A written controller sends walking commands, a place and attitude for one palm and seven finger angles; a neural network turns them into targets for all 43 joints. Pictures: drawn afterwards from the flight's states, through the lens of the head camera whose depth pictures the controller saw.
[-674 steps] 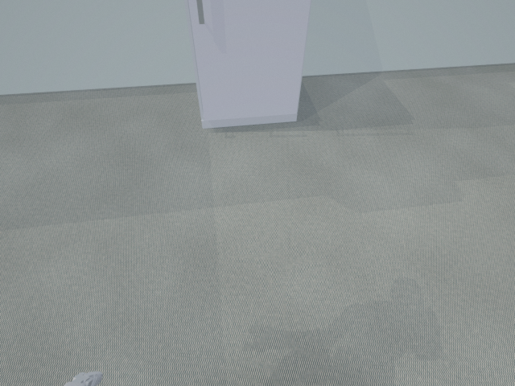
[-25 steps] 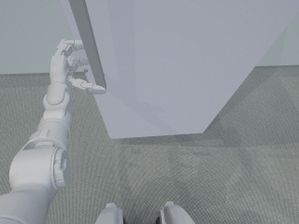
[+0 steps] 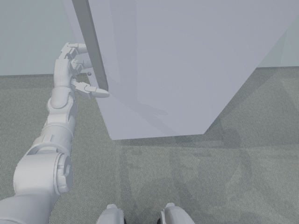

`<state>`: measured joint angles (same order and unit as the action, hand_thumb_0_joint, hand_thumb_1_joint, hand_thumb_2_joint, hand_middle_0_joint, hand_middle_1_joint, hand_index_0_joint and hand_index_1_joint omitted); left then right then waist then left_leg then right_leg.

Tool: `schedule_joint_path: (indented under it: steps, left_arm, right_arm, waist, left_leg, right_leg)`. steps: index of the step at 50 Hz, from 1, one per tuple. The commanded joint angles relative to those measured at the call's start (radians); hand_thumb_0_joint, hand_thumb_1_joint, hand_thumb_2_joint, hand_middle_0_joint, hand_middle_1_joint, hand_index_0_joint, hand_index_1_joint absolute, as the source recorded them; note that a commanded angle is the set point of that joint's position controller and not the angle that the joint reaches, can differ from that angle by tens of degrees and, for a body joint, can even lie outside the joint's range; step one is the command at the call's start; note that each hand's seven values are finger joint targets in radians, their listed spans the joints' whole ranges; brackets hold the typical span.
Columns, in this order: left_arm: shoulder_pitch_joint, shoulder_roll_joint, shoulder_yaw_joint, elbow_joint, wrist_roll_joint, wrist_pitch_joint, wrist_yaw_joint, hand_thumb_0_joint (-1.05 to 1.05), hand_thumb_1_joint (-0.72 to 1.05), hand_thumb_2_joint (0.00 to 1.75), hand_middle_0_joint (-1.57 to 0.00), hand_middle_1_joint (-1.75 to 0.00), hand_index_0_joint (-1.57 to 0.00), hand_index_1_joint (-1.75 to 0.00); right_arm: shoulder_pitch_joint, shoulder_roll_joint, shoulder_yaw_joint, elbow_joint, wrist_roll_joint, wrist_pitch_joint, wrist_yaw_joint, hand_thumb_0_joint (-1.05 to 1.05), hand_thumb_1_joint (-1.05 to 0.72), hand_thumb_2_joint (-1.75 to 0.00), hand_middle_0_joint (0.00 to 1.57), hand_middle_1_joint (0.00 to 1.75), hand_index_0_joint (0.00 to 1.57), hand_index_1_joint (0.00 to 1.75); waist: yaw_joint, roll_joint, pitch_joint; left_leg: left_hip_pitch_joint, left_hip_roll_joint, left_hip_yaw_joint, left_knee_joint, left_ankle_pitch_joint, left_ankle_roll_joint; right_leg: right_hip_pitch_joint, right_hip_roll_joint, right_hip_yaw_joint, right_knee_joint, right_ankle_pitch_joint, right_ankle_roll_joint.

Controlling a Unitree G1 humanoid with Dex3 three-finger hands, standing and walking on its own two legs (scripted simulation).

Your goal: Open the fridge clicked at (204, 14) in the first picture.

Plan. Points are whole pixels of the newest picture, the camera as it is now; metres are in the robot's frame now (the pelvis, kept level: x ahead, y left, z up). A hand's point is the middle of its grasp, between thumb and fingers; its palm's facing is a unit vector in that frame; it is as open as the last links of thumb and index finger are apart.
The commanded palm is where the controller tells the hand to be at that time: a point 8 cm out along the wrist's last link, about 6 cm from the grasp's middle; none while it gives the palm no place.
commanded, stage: slide the fingers in behind the handle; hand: left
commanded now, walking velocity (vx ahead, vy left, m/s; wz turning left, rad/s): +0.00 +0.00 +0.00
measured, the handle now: (90, 27) +0.55 +0.11 +0.18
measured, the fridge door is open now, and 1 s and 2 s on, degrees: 0 0 0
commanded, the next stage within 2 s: grip the handle and tug to test in 1.46 s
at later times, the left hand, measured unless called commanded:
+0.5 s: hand (98, 74) +0.49 +0.10 +0.08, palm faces +0.01 -1.00 -0.01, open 14.0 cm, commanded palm +0.46 +0.15 +0.08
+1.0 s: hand (105, 75) +0.49 +0.08 +0.08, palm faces +0.01 -1.00 -0.02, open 14.1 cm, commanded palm +0.46 +0.13 +0.08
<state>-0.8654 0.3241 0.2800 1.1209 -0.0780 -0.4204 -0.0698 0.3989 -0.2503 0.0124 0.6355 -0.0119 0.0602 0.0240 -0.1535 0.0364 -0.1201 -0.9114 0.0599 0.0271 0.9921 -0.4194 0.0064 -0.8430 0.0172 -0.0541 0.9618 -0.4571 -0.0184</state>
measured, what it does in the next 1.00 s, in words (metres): stands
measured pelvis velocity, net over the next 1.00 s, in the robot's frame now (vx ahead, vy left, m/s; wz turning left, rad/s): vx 0.00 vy -0.01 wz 0.01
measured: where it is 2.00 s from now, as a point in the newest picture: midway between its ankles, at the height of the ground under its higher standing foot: outside the picture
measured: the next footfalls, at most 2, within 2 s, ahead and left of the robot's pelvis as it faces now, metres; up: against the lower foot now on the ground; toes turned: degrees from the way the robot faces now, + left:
none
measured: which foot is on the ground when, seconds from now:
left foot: down 0.00-1.00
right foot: down 0.00-1.00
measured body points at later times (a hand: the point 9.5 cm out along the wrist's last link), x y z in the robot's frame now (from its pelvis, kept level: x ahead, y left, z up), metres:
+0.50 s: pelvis +0.00 +0.00 +0.00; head +0.10 +0.00 +0.44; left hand +0.49 +0.16 +0.08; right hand +0.03 -0.27 -0.12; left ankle +0.02 +0.11 -0.67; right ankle +0.00 -0.11 -0.67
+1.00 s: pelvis +0.00 -0.01 +0.00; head +0.10 -0.01 +0.44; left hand +0.48 +0.14 +0.09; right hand +0.03 -0.27 -0.12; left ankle +0.02 +0.11 -0.67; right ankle +0.00 -0.11 -0.67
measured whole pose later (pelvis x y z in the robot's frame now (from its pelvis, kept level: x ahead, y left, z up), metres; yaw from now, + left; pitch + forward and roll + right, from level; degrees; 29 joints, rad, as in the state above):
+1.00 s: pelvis +0.00 -0.01 +0.00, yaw +1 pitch +18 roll -1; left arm -0.84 0.23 0.21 1.10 -0.07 -0.44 0.03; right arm 0.37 -0.24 -0.01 0.65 -0.02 0.05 0.03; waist -0.14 0.03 -0.12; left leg -0.87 0.05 0.02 0.97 -0.41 -0.01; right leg -0.81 0.01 -0.06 0.96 -0.47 -0.03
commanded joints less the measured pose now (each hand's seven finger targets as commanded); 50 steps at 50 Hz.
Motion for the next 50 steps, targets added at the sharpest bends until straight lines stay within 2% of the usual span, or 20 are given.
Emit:
schedule_joint_path:
  steps: [1, 3, 4, 5, 6, 8, 10, 15, 18, 20, 22, 25, 29, 30, 31, 41, 45, 46, 47, 50]
  left_arm:
    - [-0.416, 0.115, -0.019, -0.263, -0.017, -0.084, 0.011, 0.0, -0.5, 0.3, -0.3, -1.2, -0.3, -1.2]
    - [-0.427, 0.141, -0.002, -0.255, -0.012, -0.083, 0.023, 0.0, -0.5, 0.3, -0.3, -1.2, -0.3, -1.2]
    - [-0.428, 0.129, -0.014, -0.232, -0.008, -0.078, 0.026, 0.0, -0.5, 0.3, -0.3, -1.2, -0.3, -1.2]
    - [-0.455, 0.135, -0.013, -0.251, -0.006, -0.081, 0.031, 0.0, -0.5, 0.3, -0.3, -1.2, -0.3, -1.2]
    - [-0.457, 0.152, 0.002, -0.255, -0.001, -0.089, 0.037, 0.0, -0.5, 0.3, -0.3, -1.2, -0.3, -1.2]
    - [-0.448, 0.148, 0.003, -0.244, 0.003, -0.092, 0.044, 0.0, -0.5, 0.3, -0.3, -1.2, -0.3, -1.2]
    - [-0.46, 0.113, -0.024, -0.246, -0.002, -0.095, 0.042, 0.0, -0.5, 0.3, -0.3, -1.2, -0.3, -1.2]
    - [-0.463, 0.069, -0.063, -0.223, 0.002, -0.088, 0.039, 0.0, -0.5, 0.3, -0.3, -1.2, -0.3, -1.2]
    - [-0.44, 0.098, -0.027, -0.203, -0.004, -0.077, 0.048, 0.0, -0.5, 0.3, -0.3, -1.2, -0.3, -1.2]
    - [-0.458, 0.088, -0.035, -0.223, -0.001, -0.077, 0.054, 0.0, -0.5, 0.3, -0.3, -1.2, -0.3, -1.2]
    - [-0.464, 0.121, -0.012, -0.249, 0.004, -0.089, 0.061, 0.0, -0.5, 0.3, -0.3, -1.2, -0.3, -1.2]
    - [-0.442, 0.086, -0.039, -0.248, 0.009, -0.092, 0.061, 0.0, -0.5, 0.3, -0.3, -1.2, -0.3, -1.2]
    - [-0.422, 0.063, -0.049, -0.258, 0.004, -0.091, 0.067, 0.0, -0.5, 0.3, -0.3, -1.2, -0.3, -1.2]
    - [-0.434, 0.057, -0.055, -0.252, 0.005, -0.087, 0.068, 0.0, -0.5, 0.3, -0.3, -1.2, -0.3, -1.2]
    - [-0.442, 0.062, -0.049, -0.265, 0.004, -0.092, 0.071, 0.0, -0.5, 0.3, -0.3, -1.2, -0.3, -1.2]
    - [-0.39, 0.063, -0.035, -0.281, 0.006, -0.101, 0.089, 0.0, -0.5, 0.3, -0.3, -1.2, -0.3, -1.2]
    - [-0.417, 0.031, -0.073, -0.23, 0.011, -0.088, 0.086, 0.0, -0.5, 0.3, -0.3, -1.2, -0.3, -1.2]
    - [-0.439, 0.042, -0.065, -0.229, 0.013, -0.093, 0.088, 0.0, -0.5, 0.3, -0.3, -1.2, -0.3, -1.2]
    - [-0.447, 0.03, -0.077, -0.238, 0.013, -0.095, 0.087, 0.0, -0.5, 0.3, -0.3, -1.2, -0.3, -1.2]
    - [-0.452, -0.013, -0.11, -0.235, 0.014, -0.098, 0.09, 0.0, -0.5, 0.3, -0.3, -1.2, -0.3, -1.2]
  right_arm:
    - [0.121, -0.158, -0.071, -0.066, 0.002, -0.023, -0.004, 0.0, -0.9, -0.9, 0.2, 0.3, 0.2, 0.3]
    - [0.115, -0.16, -0.071, -0.056, 0.004, -0.02, -0.007, 0.0, -0.9, -0.9, 0.2, 0.3, 0.2, 0.3]
    - [0.112, -0.157, -0.068, -0.054, 0.005, -0.019, -0.007, 0.0, -0.9, -0.9, 0.2, 0.3, 0.2, 0.3]
    - [0.111, -0.158, -0.069, -0.053, 0.003, -0.021, -0.009, 0.0, -0.9, -0.9, 0.2, 0.3, 0.2, 0.3]
    - [0.115, -0.158, -0.069, -0.053, 0.001, -0.022, -0.011, 0.0, -0.9, -0.9, 0.2, 0.3, 0.2, 0.3]
    - [0.107, -0.154, -0.069, -0.049, 0.001, -0.024, -0.011, 0.0, -0.9, -0.9, 0.2, 0.3, 0.2, 0.3]
    - [0.099, -0.153, -0.068, -0.05, 0.001, -0.028, -0.009, 0.0, -0.9, -0.9, 0.2, 0.3, 0.2, 0.3]
    - [0.098, -0.152, -0.069, -0.047, -0.001, -0.029, -0.008, 0.0, -0.9, -0.9, 0.2, 0.3, 0.2, 0.3]
    - [0.102, -0.156, -0.071, -0.047, -0.002, -0.026, -0.009, 0.0, -0.9, -0.9, 0.2, 0.3, 0.2, 0.3]
    - [0.102, -0.153, -0.071, -0.051, -0.003, -0.026, -0.007, 0.0, -0.9, -0.9, 0.2, 0.3, 0.2, 0.3]
    - [0.103, -0.152, -0.07, -0.053, -0.005, -0.025, -0.008, 0.0, -0.9, -0.9, 0.2, 0.3, 0.2, 0.3]
    - [0.1, -0.145, -0.071, -0.055, -0.003, -0.026, -0.006, 0.0, -0.9, -0.9, 0.2, 0.3, 0.2, 0.3]
    - [0.104, -0.145, -0.074, -0.054, -0.003, -0.026, -0.003, 0.0, -0.9, -0.9, 0.2, 0.3, 0.2, 0.3]
    - [0.105, -0.145, -0.075, -0.049, -0.004, -0.025, -0.003, 0.0, -0.9, -0.9, 0.2, 0.3, 0.2, 0.3]
    - [0.112, -0.145, -0.075, -0.049, -0.005, -0.027, -0.003, 0.0, -0.9, -0.9, 0.2, 0.3, 0.2, 0.3]
    - [0.107, -0.139, -0.075, -0.058, -0.007, -0.031, 0.0, 0.0, -0.9, -0.9, 0.2, 0.3, 0.2, 0.3]
    - [0.098, -0.139, -0.074, -0.05, -0.004, -0.031, 0.0, 0.0, -0.9, -0.9, 0.2, 0.3, 0.2, 0.3]
    - [0.106, -0.141, -0.074, -0.046, -0.004, -0.033, -0.003, 0.0, -0.9, -0.9, 0.2, 0.3, 0.2, 0.3]
    - [0.098, -0.138, -0.075, -0.046, -0.004, -0.034, -0.002, 0.0, -0.9, -0.9, 0.2, 0.3, 0.2, 0.3]
    - [0.1, -0.136, -0.076, -0.045, -0.006, -0.037, 0.002, 0.0, -0.9, -0.9, 0.2, 0.3, 0.2, 0.3]
  waist:
    - [0.001, 0.031, -0.448]
    - [-0.003, 0.019, -0.422]
    - [-0.008, 0.004, -0.39]
    - [-0.015, -0.007, -0.397]
    - [-0.001, 0.026, -0.406]
    - [-0.001, 0.027, -0.42]
    - [-0.013, 0.007, -0.415]
    - [-0.017, 0.031, -0.418]
    - [-0.008, 0.004, -0.43]
    - [-0.011, -0.007, -0.432]
    - [0.003, 0.02, -0.468]
    - [0.001, 0.01, -0.447]
    - [0.002, 0.012, -0.465]
    - [-0.007, -0.005, -0.448]
    - [-0.002, 0.011, -0.452]
    - [0.013, -0.023, -0.449]
    - [-0.015, -0.058, -0.378]
    - [-0.016, -0.053, -0.382]
    - [-0.015, -0.017, -0.401]
    - [-0.016, -0.002, -0.419]
  left_leg:
    - [0.412, -0.049, -0.056, -0.083, 0.328, 0.019]
    - [0.393, -0.049, -0.053, -0.087, 0.307, 0.018]
    - [0.372, -0.052, -0.052, -0.091, 0.282, 0.019]
    - [0.367, -0.052, -0.052, -0.089, 0.278, 0.022]
    - [0.376, -0.054, -0.052, -0.09, 0.288, 0.02]
    - [0.391, -0.052, -0.053, -0.084, 0.306, 0.017]
    - [0.386, -0.053, -0.053, -0.084, 0.292, 0.019]
    - [0.394, -0.052, -0.058, -0.082, 0.293, 0.015]
    - [0.382, -0.054, -0.054, -0.075, 0.31, 0.018]
    - [0.368, -0.057, -0.049, -0.075, 0.302, 0.021]
    - [0.381, -0.058, -0.05, -0.073, 0.326, 0.019]
    - [0.364, -0.06, -0.043, -0.074, 0.314, 0.019]
    - [0.381, -0.059, -0.042, -0.075, 0.332, 0.019]
    - [0.374, -0.058, -0.042, -0.076, 0.319, 0.02]
    - [0.382, -0.059, -0.044, -0.075, 0.33, 0.02]
    - [0.35, -0.067, -0.028, -0.087, 0.318, 0.024]
    - [0.302, -0.068, -0.025, -0.089, 0.238, 0.027]
    - [0.311, -0.067, -0.029, -0.089, 0.243, 0.028]
    - [0.326, -0.068, -0.026, -0.086, 0.245, 0.026]
    - [0.356, -0.065, -0.037, -0.084, 0.259, 0.021]
  right_leg:
    - [0.13, 0.041, 0.013, -0.12, 0.365, 0.001]
    - [0.13, 0.038, 0.017, -0.128, 0.357, 0.005]
    - [0.128, 0.037, 0.018, -0.133, 0.342, 0.006]
    - [0.136, 0.036, 0.022, -0.133, 0.347, 0.008]
    - [0.136, 0.035, 0.022, -0.126, 0.349, 0.003]
    - [0.133, 0.033, 0.023, -0.123, 0.36, 0.004]
    - [0.13, 0.033, 0.023, -0.127, 0.353, 0.007]
    - [0.108, 0.031, 0.018, -0.119, 0.343, 0.004]
    - [0.125, 0.031, 0.02, -0.118, 0.367, 0.005]
    - [0.142, 0.031, 0.025, -0.121, 0.376, 0.009]
    - [0.159, 0.029, 0.028, -0.11, 0.396, 0.005]
    - [0.167, 0.03, 0.03, -0.116, 0.401, 0.007]
    - [0.171, 0.031, 0.027, -0.116, 0.417, 0.007]
    - [0.168, 0.031, 0.028, -0.122, 0.412, 0.008]
    - [0.164, 0.032, 0.026, -0.114, 0.414, 0.005]
    - [0.225, 0.029, 0.039, -0.126, 0.449, 0.009]
    - [0.196, 0.025, 0.047, -0.15, 0.391, 0.016]
    - [0.188, 0.026, 0.044, -0.144, 0.387, 0.014]
    - [0.179, 0.024, 0.048, -0.145, 0.386, 0.014]
    - [0.153, 0.025, 0.037, -0.136, 0.372, 0.009]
